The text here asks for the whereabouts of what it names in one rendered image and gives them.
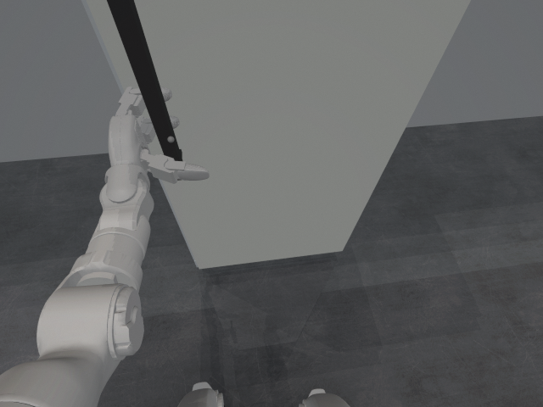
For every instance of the fridge door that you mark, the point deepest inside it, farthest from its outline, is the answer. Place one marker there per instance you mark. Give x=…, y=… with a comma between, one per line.
x=293, y=106

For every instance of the robot shin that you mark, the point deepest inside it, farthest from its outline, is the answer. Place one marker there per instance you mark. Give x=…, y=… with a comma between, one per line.
x=201, y=385
x=314, y=391

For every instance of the left robot shin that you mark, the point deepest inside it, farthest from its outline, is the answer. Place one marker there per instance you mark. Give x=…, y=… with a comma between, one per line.
x=201, y=385

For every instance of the left robot forearm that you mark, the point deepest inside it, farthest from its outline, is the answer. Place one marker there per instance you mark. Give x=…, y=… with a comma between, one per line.
x=119, y=243

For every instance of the handle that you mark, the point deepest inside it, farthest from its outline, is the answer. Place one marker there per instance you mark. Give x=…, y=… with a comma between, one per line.
x=131, y=33

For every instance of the robot left upper arm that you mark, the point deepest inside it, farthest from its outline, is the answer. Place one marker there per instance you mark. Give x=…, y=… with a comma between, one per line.
x=84, y=334

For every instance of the left robot hand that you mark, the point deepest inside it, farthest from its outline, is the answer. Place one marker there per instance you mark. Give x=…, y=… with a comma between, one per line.
x=128, y=136

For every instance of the right robot shin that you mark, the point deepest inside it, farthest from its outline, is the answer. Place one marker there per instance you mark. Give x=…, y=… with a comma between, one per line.
x=314, y=391

